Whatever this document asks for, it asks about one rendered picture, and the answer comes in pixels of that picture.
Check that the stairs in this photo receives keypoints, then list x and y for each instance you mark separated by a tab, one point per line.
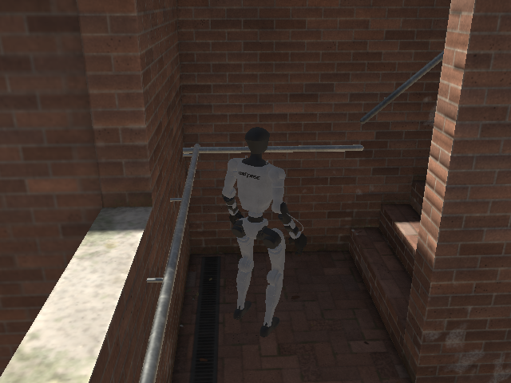
385	257

